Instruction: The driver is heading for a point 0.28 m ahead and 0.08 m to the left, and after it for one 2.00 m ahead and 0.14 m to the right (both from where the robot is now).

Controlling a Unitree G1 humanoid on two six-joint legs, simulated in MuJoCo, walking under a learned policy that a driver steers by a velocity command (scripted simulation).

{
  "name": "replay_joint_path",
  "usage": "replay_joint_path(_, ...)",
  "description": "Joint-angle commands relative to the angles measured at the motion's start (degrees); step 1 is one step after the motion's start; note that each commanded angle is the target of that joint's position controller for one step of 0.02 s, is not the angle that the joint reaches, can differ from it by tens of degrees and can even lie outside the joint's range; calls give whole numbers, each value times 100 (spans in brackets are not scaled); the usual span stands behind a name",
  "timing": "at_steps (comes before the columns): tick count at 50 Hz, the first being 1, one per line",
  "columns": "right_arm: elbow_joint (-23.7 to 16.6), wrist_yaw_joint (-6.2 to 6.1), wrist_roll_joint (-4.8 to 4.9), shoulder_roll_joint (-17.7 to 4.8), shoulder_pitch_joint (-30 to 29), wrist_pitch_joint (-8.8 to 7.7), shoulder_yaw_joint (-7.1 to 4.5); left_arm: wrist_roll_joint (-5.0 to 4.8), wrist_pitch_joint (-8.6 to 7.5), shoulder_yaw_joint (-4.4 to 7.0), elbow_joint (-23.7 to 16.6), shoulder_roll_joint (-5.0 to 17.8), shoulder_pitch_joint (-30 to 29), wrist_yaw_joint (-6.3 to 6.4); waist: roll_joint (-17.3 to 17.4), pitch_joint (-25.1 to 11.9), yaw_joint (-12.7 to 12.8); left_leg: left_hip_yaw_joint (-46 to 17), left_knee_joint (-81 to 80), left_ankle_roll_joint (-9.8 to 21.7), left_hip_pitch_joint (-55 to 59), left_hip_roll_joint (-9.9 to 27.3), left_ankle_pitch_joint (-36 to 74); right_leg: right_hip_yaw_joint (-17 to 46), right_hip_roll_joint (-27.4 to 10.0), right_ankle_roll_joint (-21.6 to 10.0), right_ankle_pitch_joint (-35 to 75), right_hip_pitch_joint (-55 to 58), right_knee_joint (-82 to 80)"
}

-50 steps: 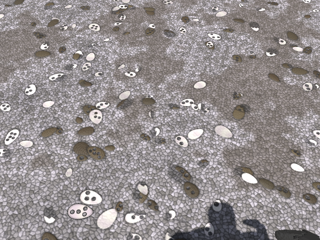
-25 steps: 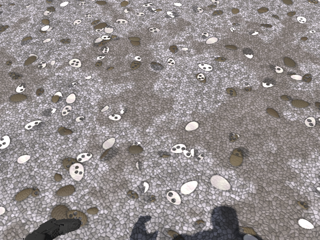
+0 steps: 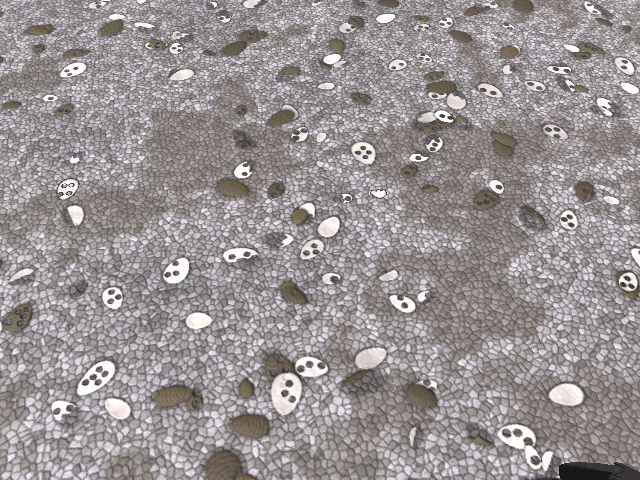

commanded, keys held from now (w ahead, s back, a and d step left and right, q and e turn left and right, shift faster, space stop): w+q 0.08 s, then q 0.28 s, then e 0.64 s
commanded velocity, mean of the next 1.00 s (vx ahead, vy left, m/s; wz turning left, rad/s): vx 0.16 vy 0.00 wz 0.09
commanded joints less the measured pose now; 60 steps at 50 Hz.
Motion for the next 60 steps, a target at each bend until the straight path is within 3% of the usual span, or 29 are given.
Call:
replay_joint_path(1, 222, -153, 44, -1472, 2247, 34, -649, 88, 11, 140, -471, 906, -282, 59, 146, -1224, -1392, -573, -413, 641, 3464, -144, -97, 172, -845, -486, 4191, -1820, 3453)
replay_joint_path(2, 154, -187, 78, -2110, 1987, -19, -702, 298, -149, -127, -834, 33, 139, 0, 1630, -1593, -624, -3885, -1116, 1661, 5024, 1243, -1137, 748, 354, -136, -858, -4355, 5358)
replay_joint_path(3, -57, -137, 14, -1660, 2117, -128, -550, 53, -383, -83, -902, 483, -415, -71, 870, -2209, -1027, -5092, -1942, 1837, 5252, 1615, -1773, 2070, 431, -240, -1094, -4960, 5952)
replay_joint_path(4, -1, -114, -41, -1316, 1930, -225, -448, -157, -500, -12, -1061, 740, -902, -113, 553, -1431, -1060, -4311, -2013, 1552, 4821, 1501, -1291, 2077, 177, -391, -525, -5457, 5892)
replay_joint_path(5, -73, -119, -36, -1162, 1535, -272, -393, -80, -558, -33, -1037, 686, -935, -77, 207, -976, -813, -3555, -1909, 1345, 3993, 1267, -277, 2082, -61, -465, -42, -5218, 5441)
replay_joint_path(6, -181, -136, -64, -983, 1054, -270, -337, 91, -543, 10, -940, 729, -864, -22, 31, -680, -540, -2884, -1829, 1171, 3157, 1040, 925, 2089, -240, -412, 234, -4742, 4977)
replay_joint_path(8, -343, -196, -159, -866, 722, -250, -286, 190, -370, 71, -906, 783, -659, -8, 95, -626, -233, -2239, -1846, 1095, 2255, 816, 2628, 2084, -315, -289, 369, -3968, 4579)
replay_joint_path(12, -277, -364, -83, -1143, 913, -191, -376, 258, -156, -16, -1076, 436, -903, 38, 110, -636, -218, -1547, -1738, 976, 1724, 436, 3767, 1875, 51, 0, 1206, -3750, 3368)
replay_joint_path(18, -198, -532, -18, -1090, 1204, 85, -371, 167, -112, -82, -1373, 402, -1774, -95, 470, -748, -581, -1866, -1299, 486, 1885, 238, 2517, 1999, 515, 14, 2422, -3302, 1526)
replay_joint_path(22, -134, -553, -109, -739, 1110, 61, -215, 245, -235, -38, -1240, 557, -1404, -196, 571, -788, -474, -2131, -639, 403, 2434, 497, 2378, 1980, 346, -320, 2421, -2943, 865)
replay_joint_path(23, -92, -541, -121, -585, 1061, 28, -145, 302, -297, -50, -1168, 516, -1186, -209, 486, -839, -307, -1985, -319, 249, 2381, 291, 2394, 1917, 295, -506, 3155, -2399, 314)
replay_joint_path(24, -101, -522, -238, -407, 1271, -34, -79, 402, -344, -40, -1183, 719, -1063, -184, 80, -1193, -378, -1743, 267, 0, 2145, -105, 1823, 2474, -240, -796, 5147, -1509, 376)
replay_joint_path(25, 26, -512, -261, -320, 2085, -78, -48, 533, -317, -82, -1209, 776, -1091, -168, -783, -1602, -782, -1413, 1110, -376, 1430, -585, -200, 3488, -1090, -1707, 6897, -469, 744)
replay_joint_path(26, 86, -500, -308, -592, 2148, -41, -65, 404, -241, -152, -1084, 387, -912, -189, -1401, -1799, -630, -1224, 1717, -731, 1021, -613, -2576, 4358, -1591, -2340, 6669, -332, 514)
replay_joint_path(27, 35, -487, -253, -896, 1780, 51, -138, 222, -172, -227, -1052, 218, -891, -227, -1138, -1532, -507, -1196, 1934, -864, 700, -488, -3133, 4621, -1533, -2325, 5270, -499, 326)
replay_joint_path(29, -59, -528, -164, -938, 1132, 257, -205, 105, -21, -106, -1114, 658, -1057, -252, -720, -945, -408, -1060, 2204, -983, 214, -456, -2838, 4679, -1187, -1968, 2870, -969, -25)
replay_joint_path(31, -57, -560, -128, -873, 993, 333, -232, 110, 95, 42, -1233, 1052, -1232, -183, -680, -655, -448, -956, 2043, -971, 299, -479, -2470, 4429, -908, -1705, 1911, -1546, -296)
replay_joint_path(35, 59, -615, -104, -508, 960, 225, -167, 88, 283, 91, -1312, 861, -1253, -26, -1001, -814, -404, -746, 1010, -954, 944, -621, -1793, 3923, -402, -1467, 1396, -1904, -419)
replay_joint_path(39, 63, -552, -80, -514, 900, 109, -173, 45, 402, 156, -1352, 878, -1151, 51, -1132, -922, -354, -763, 49, -849, 1334, -660, -1242, 4189, -390, -1454, 1058, -1912, -400)
replay_joint_path(41, 159, -483, -79, -547, 1135, 40, -202, -6, 481, 164, -1411, 876, -1235, 101, -1122, -867, -531, -617, -891, -679, 1893, -681, -620, 4179, -237, -1268, 796, -2207, -257)
replay_joint_path(42, 182, -471, -104, -691, 1238, 21, -250, -20, 503, 144, -1413, 802, -1138, 124, -997, -848, -566, -727, -1269, -522, 2341, -437, -451, 4061, -57, -1062, 483, -2571, -63)
replay_joint_path(43, 160, -506, -239, -1137, 1406, 26, -352, 2, 492, 80, -1507, 584, -1148, 122, -190, -788, -561, -1679, -1696, -87, 2739, 592, -758, 3552, 321, -732, -38, -3352, 795)
replay_joint_path(44, 128, -497, -408, -1479, 1170, 46, -429, -14, 425, 77, -1690, 509, -1250, 92, 1410, -477, -434, -3006, -2172, 665, 2277, 1600, -276, 2388, 1132, -465, -692, -4029, 2153)
replay_joint_path(45, -92, -509, -508, -1174, 742, -5, -331, 80, 368, 199, -1559, 876, -985, 78, 1125, -456, -355, -3067, -2096, 944, 2007, 1918, 424, 2556, 795, -292, -888, -3967, 3443)
replay_joint_path(46, -199, -547, -427, -902, 394, -36, -249, 42, 390, 276, -1367, 1000, -682, 60, 716, -465, -161, -2510, -1925, 759, 1995, 1641, 864, 2571, 778, -239, -618, -3918, 4035)
replay_joint_path(48, -238, -569, -206, -746, 189, -65, -188, 60, 520, 259, -1174, 830, -387, 102, 513, -385, -130, -1737, -1678, 472, 2268, 1240, 1375, 2464, 696, -30, -107, -4153, 4709)
replay_joint_path(53, -88, -640, -212, -891, 799, 75, -222, -25, 564, 88, -1652, 515, -1105, 4, 753, -357, -609, -1073, -1594, 669, 3006, 1183, 1992, 1998, 393, 299, 293, -4387, 3942)
replay_joint_path(56, -106, -607, -186, -1138, 778, 132, -312, 1, 572, 12, -1861, 435, -1237, -102, 851, -474, -680, -843, -1555, 711, 2950, 1337, 2087, 1720, 217, 248, 149, -3770, 3105)
replay_joint_path(60, -105, -487, -80, -1284, 684, 126, -381, 0, 636, 64, -1979, 573, -1145, -186, 966, -507, -630, -591, -1356, 642, 2720, 1458, 2222, 1323, 307, -6, 240, -2981, 2115)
